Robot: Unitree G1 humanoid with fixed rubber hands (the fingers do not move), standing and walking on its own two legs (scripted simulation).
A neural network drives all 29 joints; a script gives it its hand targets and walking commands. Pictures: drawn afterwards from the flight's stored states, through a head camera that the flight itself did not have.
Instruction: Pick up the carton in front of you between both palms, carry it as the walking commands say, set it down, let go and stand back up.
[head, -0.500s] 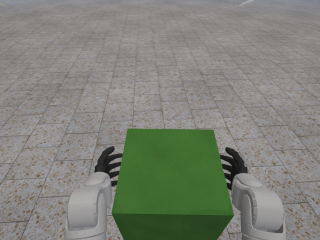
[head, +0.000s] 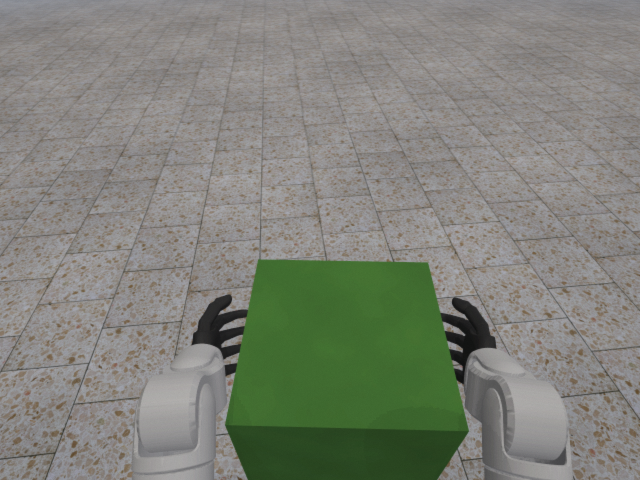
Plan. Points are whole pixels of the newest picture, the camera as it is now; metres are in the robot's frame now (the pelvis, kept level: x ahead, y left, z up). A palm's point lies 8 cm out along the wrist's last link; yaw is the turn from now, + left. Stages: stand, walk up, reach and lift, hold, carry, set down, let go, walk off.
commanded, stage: carry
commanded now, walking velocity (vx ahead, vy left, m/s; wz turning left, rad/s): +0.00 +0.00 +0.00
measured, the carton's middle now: (340, 386) +0.27 +0.00 +0.01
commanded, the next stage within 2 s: hold in 1.20 s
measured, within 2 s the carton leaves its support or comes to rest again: neither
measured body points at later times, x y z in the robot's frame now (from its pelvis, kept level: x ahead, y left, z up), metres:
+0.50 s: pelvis -0.04 +0.00 +0.00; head -0.08 +0.00 +0.45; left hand +0.23 +0.15 +0.05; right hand +0.23 -0.15 +0.05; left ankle +0.00 +0.10 -0.73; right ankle -0.08 -0.11 -0.73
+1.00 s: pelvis -0.06 -0.01 +0.00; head -0.08 +0.00 +0.45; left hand +0.24 +0.15 +0.04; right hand +0.24 -0.16 +0.04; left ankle +0.00 +0.11 -0.73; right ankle -0.08 -0.11 -0.73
